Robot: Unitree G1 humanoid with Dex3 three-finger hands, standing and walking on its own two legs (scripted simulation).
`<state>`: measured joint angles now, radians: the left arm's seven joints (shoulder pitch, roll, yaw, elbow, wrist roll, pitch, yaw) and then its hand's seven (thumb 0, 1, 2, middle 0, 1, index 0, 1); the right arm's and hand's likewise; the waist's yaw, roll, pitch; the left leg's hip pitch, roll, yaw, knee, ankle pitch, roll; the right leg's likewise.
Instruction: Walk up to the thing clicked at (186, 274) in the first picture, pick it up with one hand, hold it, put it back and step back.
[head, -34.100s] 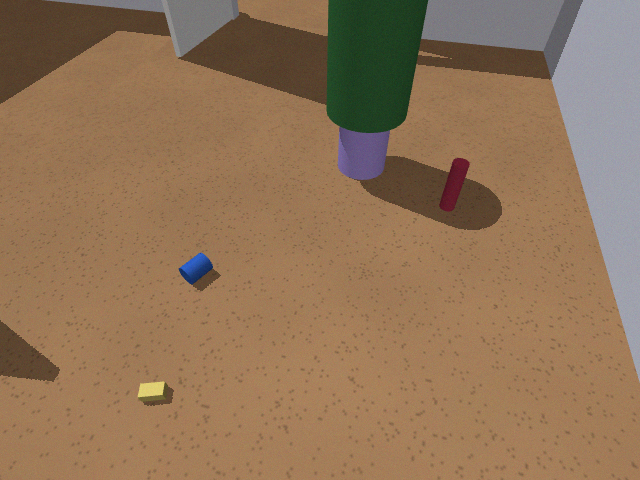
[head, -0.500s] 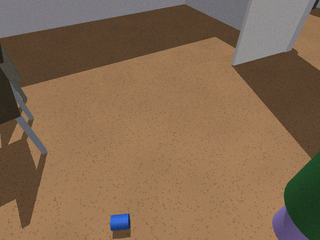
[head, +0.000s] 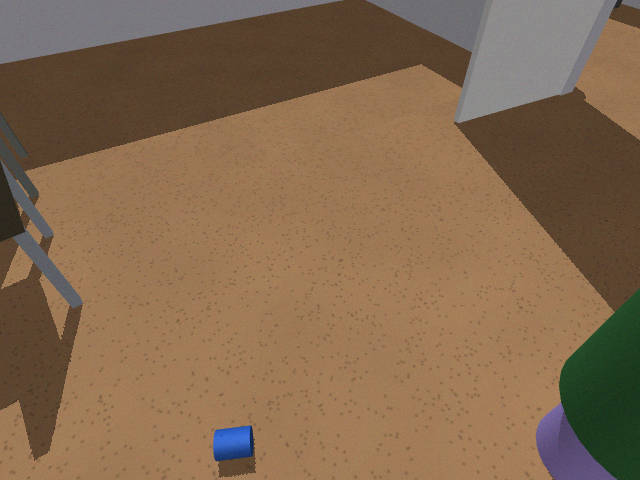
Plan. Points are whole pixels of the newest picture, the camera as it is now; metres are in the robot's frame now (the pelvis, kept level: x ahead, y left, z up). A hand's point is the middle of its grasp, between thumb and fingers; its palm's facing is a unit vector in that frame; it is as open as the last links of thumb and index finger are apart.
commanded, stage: stand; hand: left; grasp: from above
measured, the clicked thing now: (234, 443) +0.40 +0.26 -0.74
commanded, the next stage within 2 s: step back in 1.10 s
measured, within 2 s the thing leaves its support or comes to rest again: neither
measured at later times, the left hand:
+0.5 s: hand out of the picture +0.09 +0.24 -0.16, palm faces +0.01 -0.94 -0.33, open 7.4 cm
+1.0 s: hand out of the picture +0.08 +0.25 -0.16, palm faces -0.01 -0.94 -0.33, open 7.4 cm
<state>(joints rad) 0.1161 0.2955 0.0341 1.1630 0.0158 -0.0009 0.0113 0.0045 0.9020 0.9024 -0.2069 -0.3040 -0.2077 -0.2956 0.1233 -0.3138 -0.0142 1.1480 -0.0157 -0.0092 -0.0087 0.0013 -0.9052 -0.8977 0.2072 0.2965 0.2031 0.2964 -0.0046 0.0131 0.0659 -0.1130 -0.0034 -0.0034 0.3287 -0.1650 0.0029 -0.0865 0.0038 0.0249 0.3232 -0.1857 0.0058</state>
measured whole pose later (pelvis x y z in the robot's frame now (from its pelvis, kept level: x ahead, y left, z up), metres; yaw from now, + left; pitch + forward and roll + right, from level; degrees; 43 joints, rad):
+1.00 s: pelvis +0.00 +0.00 +0.00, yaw +0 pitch -3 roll +0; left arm 0.11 0.33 0.02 1.14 0.01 -0.01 0.00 0.01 0.90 0.90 -0.21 -0.30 -0.21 -0.30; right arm 0.12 -0.33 -0.01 1.15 -0.01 -0.01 0.00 0.00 -0.90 -0.90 0.21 0.30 0.20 0.30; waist -0.01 0.01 0.06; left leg -0.10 0.00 0.00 0.31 -0.16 0.00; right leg -0.08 0.00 0.03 0.31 -0.18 0.01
